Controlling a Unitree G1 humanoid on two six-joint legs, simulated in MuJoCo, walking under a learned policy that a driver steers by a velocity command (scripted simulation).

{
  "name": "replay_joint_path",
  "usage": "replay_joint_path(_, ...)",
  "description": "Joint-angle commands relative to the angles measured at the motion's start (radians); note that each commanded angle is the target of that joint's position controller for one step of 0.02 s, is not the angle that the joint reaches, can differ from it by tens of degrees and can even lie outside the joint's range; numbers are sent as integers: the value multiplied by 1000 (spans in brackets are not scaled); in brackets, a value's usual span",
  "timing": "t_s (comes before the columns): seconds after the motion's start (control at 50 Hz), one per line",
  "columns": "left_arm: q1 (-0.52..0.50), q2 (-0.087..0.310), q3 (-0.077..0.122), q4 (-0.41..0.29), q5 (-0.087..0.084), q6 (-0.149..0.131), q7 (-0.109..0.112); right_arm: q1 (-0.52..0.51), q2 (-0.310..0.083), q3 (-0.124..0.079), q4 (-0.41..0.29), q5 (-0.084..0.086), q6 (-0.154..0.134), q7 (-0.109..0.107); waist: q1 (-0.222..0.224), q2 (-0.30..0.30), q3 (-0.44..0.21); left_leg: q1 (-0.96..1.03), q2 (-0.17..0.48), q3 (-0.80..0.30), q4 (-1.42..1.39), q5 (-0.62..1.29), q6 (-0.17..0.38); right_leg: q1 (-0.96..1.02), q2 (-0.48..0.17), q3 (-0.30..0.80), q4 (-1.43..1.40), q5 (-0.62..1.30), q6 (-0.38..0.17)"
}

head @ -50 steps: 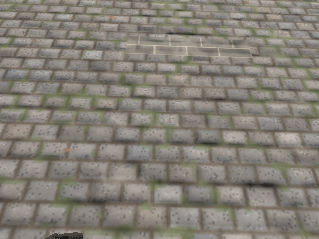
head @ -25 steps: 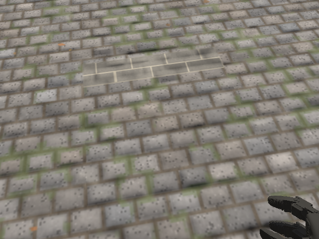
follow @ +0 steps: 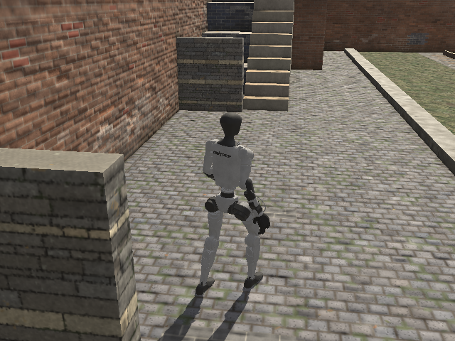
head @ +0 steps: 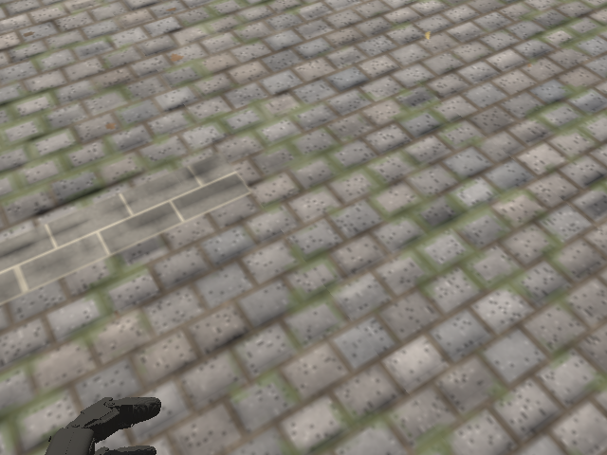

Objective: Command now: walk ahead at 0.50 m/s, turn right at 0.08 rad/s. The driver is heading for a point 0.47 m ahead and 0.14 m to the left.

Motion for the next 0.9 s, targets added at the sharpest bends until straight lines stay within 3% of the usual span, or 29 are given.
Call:
replay_joint_path(0.02, 248, 183, 78, 2, 17, -15, 15, -45, -140, -18, -49, 3, -5, -8, 207, 101, -150, -166, 149, -67, 294, 655, 122, 487, 4, 13, -49, 20, -80)
replay_joint_path(0.04, 399, 296, 102, 17, 40, -12, 29, -11, -51, 16, -91, -26, -20, -4, 235, -109, -305, -536, 35, -15, 700, 271, 51, 873, -280, 391, -45, 17, -204)
replay_joint_path(0.06, 432, 277, 93, 29, 26, -11, 27, 2, -44, 24, -92, -15, -40, -2, 236, -233, -396, -734, -39, -145, 913, -209, 41, 934, -397, 704, -187, -74, -292)
replay_joint_path(0.08, 394, 213, 73, 33, 20, -13, 25, -62, -127, -3, -101, 12, -45, 1, 243, -134, -271, -828, 15, -199, 998, -162, 50, 836, -359, 585, -200, -123, -251)
replay_joint_path(0.1, 331, 170, 58, 30, 15, -14, 24, -119, -129, -2, -117, 15, -41, 2, 216, -105, -178, -830, 55, -175, 974, -74, 58, 708, -312, 435, -219, -117, -209)
replay_joint_path(0.12, 261, 134, 45, 32, 17, -18, 19, -143, -117, -3, -119, 1, -31, -1, 178, -64, -106, -790, 88, -169, 916, -1, 53, 573, -267, 340, -263, -90, -186)
replay_joint_path(0.14, 211, 104, 38, 31, 20, -27, 16, -135, -113, -10, -115, -8, -15, -5, 142, -82, -62, -733, 111, -182, 865, 54, 47, 472, -235, 268, -306, -54, -165)
replay_joint_path(0.16, 182, 98, 38, 38, 25, -37, 14, -108, -93, -8, -108, -5, 1, -6, 112, -95, -42, -680, 118, -188, 848, 92, 41, 403, -222, 219, -344, -32, -156)
replay_joint_path(0.2, 174, 105, 44, 58, 31, -55, 17, -105, -62, -4, -110, -3, 22, -9, 92, -69, -19, -671, 112, -199, 821, 154, 26, 357, -218, 133, -386, 67, -157)
replay_joint_path(0.26, 202, 126, 54, 95, 37, -61, 33, -162, -48, -4, -132, -10, 25, -8, 99, -33, 4, -727, 99, -220, 699, 290, 14, 389, -211, 23, -394, 180, -142)
replay_joint_path(0.34, 227, 156, 61, 122, 28, -56, 46, -284, -21, 11, -172, -15, 22, 18, 141, -24, 42, -679, 81, -150, 456, 466, 32, 409, -194, -95, -405, 179, -105)
replay_joint_path(0.44, 293, 197, 76, 168, 6, -28, 53, -403, -27, 16, -246, -13, 26, 48, 180, -20, 88, -710, 62, -86, 316, 353, 82, 580, -250, -144, -341, 251, -80)
replay_joint_path(0.5, 273, 241, 87, 167, -2, -6, 63, -335, -72, -6, -262, -14, 31, 56, 119, -70, 14, -545, -26, 6, 301, 187, 138, 629, -250, -185, -150, 698, -44)
replay_joint_path(0.52, 258, 245, 86, 167, -4, 5, 67, -207, -106, -28, -232, -17, 31, 53, 44, -63, -44, -377, -78, 28, 244, 205, 164, 599, -219, -204, 29, 821, -22)
replay_joint_path(0.54, 266, 228, 76, 163, -3, 4, 72, -61, -170, -58, -198, -24, 30, 38, -26, -25, -124, -110, -84, -24, 183, 363, 197, 457, -170, -217, 265, 717, 23)
replay_joint_path(0.56, 344, 117, 41, 116, 38, -14, 63, -1, -293, -81, -191, -40, 30, 16, 30, 232, -245, 305, 194, -442, 227, 672, 339, 24, -36, -206, 672, -36, 97)
replay_joint_path(0.58, 373, 114, 20, 121, 28, -48, 47, -7, -276, -63, -225, -41, 24, 17, 39, 245, -459, 440, 384, -837, 90, 800, 488, -127, 91, 13, 907, -567, 121)
replay_joint_path(0.6, 284, 191, 44, 129, -14, -56, 38, -10, -204, -41, -218, -47, 24, 22, -2, 109, -422, 390, 337, -660, 91, 912, 425, -162, 25, 103, 923, -507, 105)
replay_joint_path(0.62, 236, 170, 35, 113, -21, -56, 41, -63, -163, -31, -213, -34, 21, 22, 25, 95, -286, 255, 293, -498, 105, 940, 378, -196, -21, 79, 847, -444, 92)
replay_joint_path(0.64, 205, 160, 34, 121, 0, -50, 53, -129, -126, -21, -217, -22, 20, 20, 57, 35, -186, 103, 244, -411, 82, 898, 333, -180, -55, 63, 766, -390, 92)
replay_joint_path(0.66, 203, 170, 42, 123, 10, -35, 61, -176, -98, -10, -222, -24, 20, 16, 93, 49, -142, -25, 213, -356, 47, 881, 313, -115, -76, 61, 714, -353, 91)
replay_joint_path(0.7, 255, 149, 43, 136, 12, 2, 69, -218, -105, -11, -227, -45, 14, 17, 146, 76, -135, -172, 187, -295, -5, 923, 307, 4, -73, 56, 666, -294, 99)
replay_joint_path(0.74, 274, 126, 38, 144, 18, 16, 77, -230, -114, -12, -216, -50, 6, 11, 164, 85, -137, -213, 170, -235, -26, 974, 307, 23, -62, 51, 583, -226, 113)
replay_joint_path(0.82, 196, 97, 24, 137, 24, 21, 75, -241, -101, -4, -191, -44, 23, -10, 143, 111, -137, -204, 133, -164, -31, 875, 265, 52, -61, 50, 332, -60, 121)
replay_joint_path(0.9, 128, 114, 26, 134, 18, 28, 66, -222, -94, 4, -155, -52, 35, -11, 109, 126, -112, -187, 151, -197, -32, 690, 256, 117, -41, 52, 156, -11, 118)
